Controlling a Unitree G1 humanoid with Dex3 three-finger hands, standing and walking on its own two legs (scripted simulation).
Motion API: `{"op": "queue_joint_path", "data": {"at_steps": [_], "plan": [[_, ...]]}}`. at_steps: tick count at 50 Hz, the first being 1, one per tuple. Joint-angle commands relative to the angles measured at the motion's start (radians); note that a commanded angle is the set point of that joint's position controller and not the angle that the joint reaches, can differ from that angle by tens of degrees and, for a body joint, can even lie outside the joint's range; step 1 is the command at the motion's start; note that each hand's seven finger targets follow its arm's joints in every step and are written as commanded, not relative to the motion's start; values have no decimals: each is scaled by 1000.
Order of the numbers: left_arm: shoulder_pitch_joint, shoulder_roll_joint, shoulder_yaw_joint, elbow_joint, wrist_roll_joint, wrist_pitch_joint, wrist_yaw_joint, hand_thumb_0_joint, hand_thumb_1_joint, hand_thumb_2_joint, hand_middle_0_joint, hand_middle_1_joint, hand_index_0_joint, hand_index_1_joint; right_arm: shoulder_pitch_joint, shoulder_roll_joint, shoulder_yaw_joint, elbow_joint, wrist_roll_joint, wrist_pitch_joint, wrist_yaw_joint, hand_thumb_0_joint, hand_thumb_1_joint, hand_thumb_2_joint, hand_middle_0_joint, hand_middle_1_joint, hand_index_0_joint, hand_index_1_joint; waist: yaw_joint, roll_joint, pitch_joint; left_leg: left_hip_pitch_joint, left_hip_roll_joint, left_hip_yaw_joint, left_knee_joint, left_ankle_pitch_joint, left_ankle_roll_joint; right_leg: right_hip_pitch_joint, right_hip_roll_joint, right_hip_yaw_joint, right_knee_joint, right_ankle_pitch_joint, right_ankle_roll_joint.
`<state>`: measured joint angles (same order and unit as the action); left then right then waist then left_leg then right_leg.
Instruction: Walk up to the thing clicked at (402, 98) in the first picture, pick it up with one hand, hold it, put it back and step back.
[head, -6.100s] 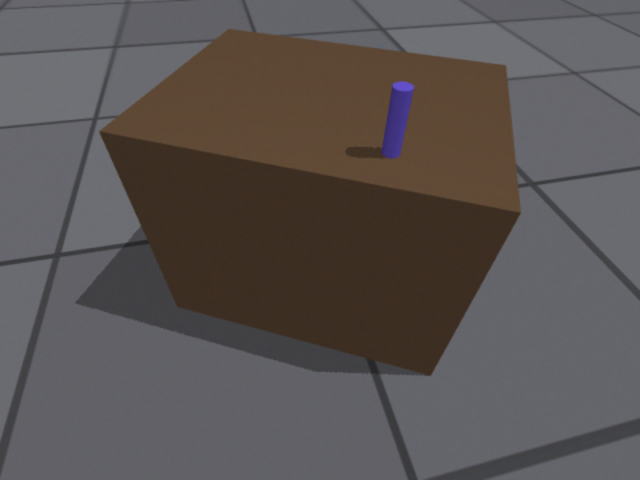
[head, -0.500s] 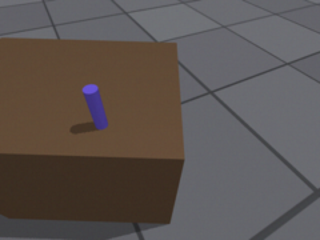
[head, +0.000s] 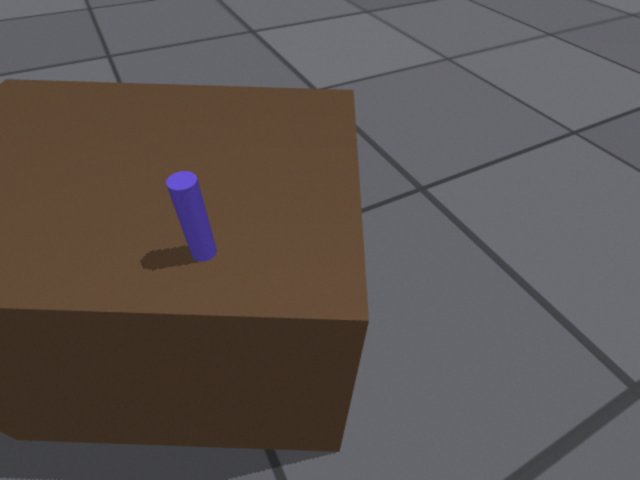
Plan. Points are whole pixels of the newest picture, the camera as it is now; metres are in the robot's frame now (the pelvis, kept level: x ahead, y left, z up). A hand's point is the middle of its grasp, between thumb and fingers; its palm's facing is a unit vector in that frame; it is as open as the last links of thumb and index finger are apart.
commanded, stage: stand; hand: left
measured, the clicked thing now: (193, 219) +0.48 +0.21 +0.04
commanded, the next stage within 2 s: rise first in 0.22 s
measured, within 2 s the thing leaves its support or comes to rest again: neither
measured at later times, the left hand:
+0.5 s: hand out of the picture +0.14 +0.24 -0.14, palm faces +0.15 -0.94 -0.31, open 9.5 cm
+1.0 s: hand (99, 426) +0.19 +0.27 -0.01, palm faces +0.32 -0.87 -0.36, open 17.3 cm
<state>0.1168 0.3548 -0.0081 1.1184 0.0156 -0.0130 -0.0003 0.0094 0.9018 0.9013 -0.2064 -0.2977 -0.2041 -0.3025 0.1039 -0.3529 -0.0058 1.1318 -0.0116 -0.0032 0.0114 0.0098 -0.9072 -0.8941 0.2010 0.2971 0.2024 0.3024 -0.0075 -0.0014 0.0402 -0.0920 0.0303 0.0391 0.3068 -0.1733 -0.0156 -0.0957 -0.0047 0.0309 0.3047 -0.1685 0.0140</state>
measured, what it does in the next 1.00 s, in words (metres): stands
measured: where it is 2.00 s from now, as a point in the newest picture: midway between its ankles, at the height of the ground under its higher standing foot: outside the picture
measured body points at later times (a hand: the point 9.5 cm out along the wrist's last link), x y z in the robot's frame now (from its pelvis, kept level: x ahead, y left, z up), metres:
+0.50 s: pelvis -0.02 +0.00 -0.01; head +0.02 +0.00 +0.44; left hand +0.13 +0.29 -0.11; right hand +0.13 -0.29 -0.12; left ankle +0.00 +0.13 -0.75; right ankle +0.00 -0.13 -0.75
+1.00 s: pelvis +0.01 +0.00 +0.00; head +0.01 -0.01 +0.45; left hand +0.17 +0.31 +0.01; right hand +0.19 -0.25 -0.08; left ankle +0.00 +0.13 -0.75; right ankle +0.00 -0.13 -0.75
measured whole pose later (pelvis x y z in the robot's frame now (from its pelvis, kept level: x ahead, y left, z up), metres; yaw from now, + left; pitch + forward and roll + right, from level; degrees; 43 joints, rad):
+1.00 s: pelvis +0.01 +0.00 +0.00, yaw +2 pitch -1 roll +0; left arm 0.35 0.30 0.19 0.20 -0.05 -0.09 0.08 0.00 -0.48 0.05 -0.06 -0.05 -0.05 -0.05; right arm 0.25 -0.24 -0.09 0.58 0.03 -0.10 -0.06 0.00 0.41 -0.05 0.06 0.05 0.06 0.05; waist 0.03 0.03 0.01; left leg -0.14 0.02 0.00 0.39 -0.23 -0.01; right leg -0.13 -0.02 0.00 0.38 -0.23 0.01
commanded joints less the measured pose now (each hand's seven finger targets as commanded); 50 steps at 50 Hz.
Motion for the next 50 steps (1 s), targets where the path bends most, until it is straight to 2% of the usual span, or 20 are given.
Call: {"op": "queue_joint_path", "data": {"at_steps": [1, 15, 16, 17, 18, 19, 20, 22, 23, 26, 29, 30, 31, 36, 37, 39, 41, 44, 47, 50], "plan": [[-33, 210, 41, -55, -6, -19, 12, 0, 900, 900, -200, -300, -200, -301, -47, -210, -42, -56, 2, -24, -14, 0, -900, -900, 200, 300, 200, 300, 4, 11, -37, 19, 110, -94, -55, 76, 32, -38, -119, 75, -45, 105, -31], [-34, 214, 42, -60, -6, -20, 11, 0, 900, 900, -200, -300, -200, -301, -26, -210, -41, -53, -1, -23, -15, 0, -900, -900, 200, 300, 200, 300, 1, 7, -48, 10, 109, -93, -45, 84, 33, -21, -126, 80, -43, 126, -32], [-26, 215, 41, -59, -5, -20, 12, 0, 820, 820, -120, -220, -120, -221, -36, -210, -42, -53, 0, -23, -14, 0, -820, -820, 120, 220, 120, 220, 3, 12, -50, 23, 109, -96, -43, 86, 31, -35, -123, 76, -41, 117, -32], [-377, 12, 8, -410, -83, -104, 18, 0, 740, 740, -40, -140, -40, -141, -387, -33, 4, -404, 103, -146, -30, 0, -740, -740, 46, 140, 49, 140, -30, -2, -72, -146, -28, 6, 69, 11, 21, -138, 4, -45, 52, 9, -16], [-357, 95, 25, -437, -115, -141, 46, 0, 660, 660, -67, -60, -39, -80, -333, -78, -3, -458, 114, -168, -47, 0, -660, -660, 45, 60, 49, 60, 12, -52, -92, -91, -15, -9, 24, -41, 20, -71, 3, -55, 30, -56, -20], [-247, 186, 77, -321, -108, -136, 65, 0, 580, 580, -69, -57, -40, -88, -233, -159, -47, -348, 107, -158, -66, 0, -580, -580, 45, 52, 49, 52, -14, -15, -40, -103, -24, 5, 17, -88, 21, -98, 5, -50, 14, -94, -24], [-147, 230, 142, -249, -113, -122, 69, 0, 500, 500, -76, -58, -56, -79, -173, -176, -81, -263, 105, -140, -68, 0, -500, -500, 46, 52, 49, 52, 26, 31, -14, -152, -20, 16, 41, -78, 13, -98, 10, -55, 40, -92, -28], [-112, 226, 172, -340, -111, -119, 85, 0, 340, 340, -77, -66, -65, -77, -154, -190, -131, -278, 101, -150, -88, 0, -340, -340, 46, 52, 49, 52, 32, 60, -184, -98, -19, 21, 75, 53, 8, -71, 7, -46, 77, 45, -29], [-162, 204, 152, -419, -105, -129, 91, 0, 260, 277, -72, -64, -63, -73, -148, -174, -125, -322, 94, -160, -92, 0, -260, -260, 46, 52, 49, 52, 20, 53, -252, -65, -21, 15, 86, 95, 11, -51, 4, -47, 92, 92, -25], [43, 158, 217, -329, -61, -101, 82, 0, 85, 199, -73, -68, -75, -65, 27, -118, -173, -255, 58, -131, -81, 0, -101, -194, 48, 51, 50, 51, 26, 41, -180, -117, -30, 4, 92, 123, 21, -95, 7, -53, 87, 122, -29], [-7, 149, 219, -511, -57, -98, 81, 0, -63, 131, -64, -63, -72, -53, -10, -95, -158, -372, 53, -124, -83, 0, 62, -146, 49, 51, 51, 51, 30, 46, -243, -57, -33, 11, 76, 160, 16, -48, 7, -55, 74, 149, -22], [42, 143, 217, -527, -61, -93, 78, 0, -118, 118, -62, -60, -68, -52, 8, -102, -160, -401, 55, -120, -82, 0, 116, -132, 50, 50, 50, 50, 26, 27, -213, -60, -32, 11, 65, 148, 16, -64, 10, -61, 61, 132, -22], [64, 107, 198, -564, -66, -93, 75, 0, -170, 109, -62, -60, -67, -54, 25, -60, -135, -424, 58, -118, -79, 0, 149, -123, 50, 50, 50, 50, 28, 18, -181, -68, -32, 14, 60, 129, 17, -68, 9, -64, 50, 109, -21], [-16, 117, 204, -831, -67, -110, 84, 0, -402, 68, -49, -48, -44, -52, -41, -58, -123, -611, 57, -132, -88, 0, 346, -71, 50, 50, 50, 50, 21, 16, -145, -66, -30, 12, 37, 69, 23, -72, 2, -61, 35, 60, -20], [-7, 137, 228, -867, -66, -116, 91, 0, -450, 68, -49, -48, -40, -56, -31, -90, -151, -644, 55, -137, -96, 0, 374, -65, 50, 50, 50, 50, 18, 23, -159, -51, -29, 11, 35, 79, 23, -62, 2, -60, 37, 68, -22], [42, 154, 252, -933, -65, -124, 97, 0, -541, 30, -52, -46, -48, -51, 14, -79, -140, -685, 52, -143, -98, 0, 440, -46, 52, 49, 50, 49, 26, 21, -139, -51, -30, 8, 36, 95, 23, -47, 5, -65, 34, 77, -23], [63, 129, 244, -1012, -64, -131, 96, 0, -576, 18, -52, -45, -48, -49, 54, -31, -118, -688, 49, -148, -95, 0, 471, -37, 52, 49, 50, 49, 30, 43, -124, -39, -33, 11, 40, 107, 23, -42, 1, -66, 33, 86, -24], [118, 135, 274, -1046, -65, -131, 98, 0, -580, 17, -50, -47, -46, -50, 0, -46, -133, -705, 41, -152, -91, 0, 484, -34, 52, 49, 51, 49, 47, 43, -109, -45, -28, 6, 37, 114, 20, -22, 4, -71, 35, 88, -26], [203, 129, 286, -1097, -66, -134, 89, 0, -563, 15, -43, -46, -42, -47, 112, -59, -169, -698, 40, -144, -86, 0, 510, -28, 51, 49, 50, 49, 29, 31, -108, -22, -29, 9, 39, 142, 21, -15, 6, -76, 33, 122, -25], [241, 122, 292, -1165, -71, -143, 74, 0, -545, 0, -41, -40, -44, -36, 158, -31, -162, -671, 44, -137, -76, 0, 521, -22, 51, 48, 50, 48, 30, 29, -84, -11, -30, 11, 43, 176, 22, -21, 6, -81, 34, 157, -22]]}}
